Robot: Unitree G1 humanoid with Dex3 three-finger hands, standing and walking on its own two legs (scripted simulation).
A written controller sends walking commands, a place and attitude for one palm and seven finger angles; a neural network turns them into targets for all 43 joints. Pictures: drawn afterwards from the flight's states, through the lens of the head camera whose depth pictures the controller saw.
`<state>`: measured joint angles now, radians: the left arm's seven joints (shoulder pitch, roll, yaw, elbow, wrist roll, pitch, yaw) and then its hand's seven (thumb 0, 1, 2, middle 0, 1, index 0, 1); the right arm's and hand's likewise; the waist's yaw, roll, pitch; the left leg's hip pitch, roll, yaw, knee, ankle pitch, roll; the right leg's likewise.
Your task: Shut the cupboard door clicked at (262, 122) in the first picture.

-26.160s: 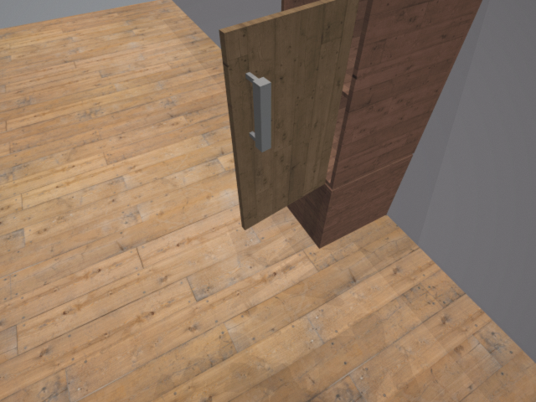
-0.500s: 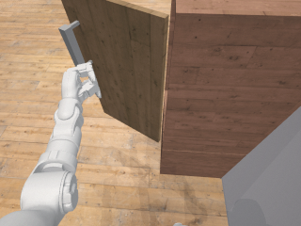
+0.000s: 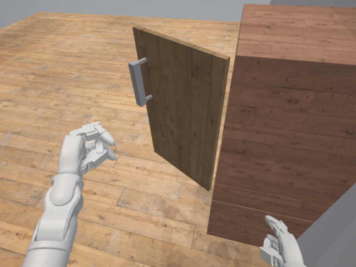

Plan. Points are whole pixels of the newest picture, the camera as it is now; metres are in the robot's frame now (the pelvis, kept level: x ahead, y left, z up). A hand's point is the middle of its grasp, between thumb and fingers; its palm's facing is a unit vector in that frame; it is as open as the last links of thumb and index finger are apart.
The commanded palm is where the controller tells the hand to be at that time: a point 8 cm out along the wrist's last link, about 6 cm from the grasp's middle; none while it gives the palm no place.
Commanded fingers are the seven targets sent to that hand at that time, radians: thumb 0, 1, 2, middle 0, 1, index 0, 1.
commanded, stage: draw the hand back to the body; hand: left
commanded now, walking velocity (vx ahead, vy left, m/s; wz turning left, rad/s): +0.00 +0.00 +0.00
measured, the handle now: (142, 82) +0.66 +0.18 +0.08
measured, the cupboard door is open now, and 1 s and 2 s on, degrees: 62 62 62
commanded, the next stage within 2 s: step back with the hand held close in 0.86 s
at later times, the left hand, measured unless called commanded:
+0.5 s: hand (28, 195) +0.19 +0.27 +0.16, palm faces +0.44 -0.80 -0.41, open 6.3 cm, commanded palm +0.14 +0.30 +0.18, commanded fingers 0.00 0.90 0.90 -0.20 -0.30 -0.20 -0.30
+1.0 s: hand (23, 198) +0.18 +0.27 +0.16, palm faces +0.46 -0.79 -0.40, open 7.4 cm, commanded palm +0.14 +0.30 +0.18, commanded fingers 0.00 0.90 0.90 -0.20 -0.30 -0.20 -0.30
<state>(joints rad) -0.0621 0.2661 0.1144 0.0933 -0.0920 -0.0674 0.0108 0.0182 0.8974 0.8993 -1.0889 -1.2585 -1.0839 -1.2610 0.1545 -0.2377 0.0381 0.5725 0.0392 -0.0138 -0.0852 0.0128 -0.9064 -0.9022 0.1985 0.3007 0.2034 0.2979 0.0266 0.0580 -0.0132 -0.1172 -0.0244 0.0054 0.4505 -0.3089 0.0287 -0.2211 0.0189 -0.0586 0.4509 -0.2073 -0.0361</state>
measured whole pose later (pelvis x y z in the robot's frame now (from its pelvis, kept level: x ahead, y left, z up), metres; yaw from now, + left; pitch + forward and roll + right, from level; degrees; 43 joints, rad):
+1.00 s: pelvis +0.00 +0.00 +0.00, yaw +0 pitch -5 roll +0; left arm 0.44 0.34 0.35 -0.34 -0.07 -0.09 0.09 0.02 0.89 0.90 -0.22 -0.30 -0.21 -0.30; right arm 0.20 -0.21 0.02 0.64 0.00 -0.10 -0.08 0.02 -0.90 -0.90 0.20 0.30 0.21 0.30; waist 0.07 0.08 0.01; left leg -0.02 -0.02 0.01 0.40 -0.29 0.03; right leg -0.12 0.02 -0.06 0.39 -0.18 -0.03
